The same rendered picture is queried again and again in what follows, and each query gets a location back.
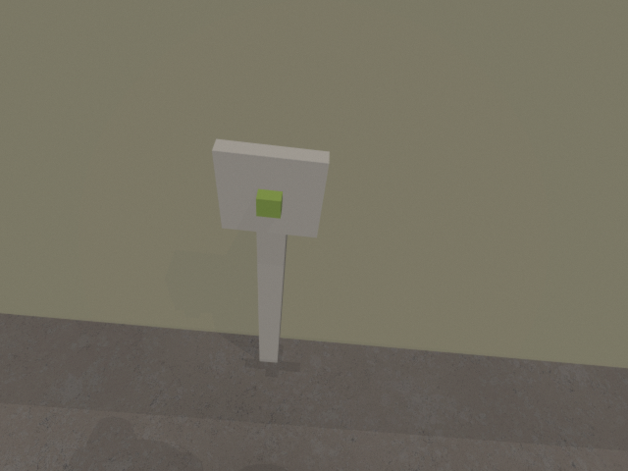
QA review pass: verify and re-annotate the panel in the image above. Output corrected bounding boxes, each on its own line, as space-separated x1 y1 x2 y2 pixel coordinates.
212 139 330 363

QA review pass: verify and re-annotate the button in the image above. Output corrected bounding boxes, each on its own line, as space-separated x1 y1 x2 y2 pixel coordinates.
256 189 283 219

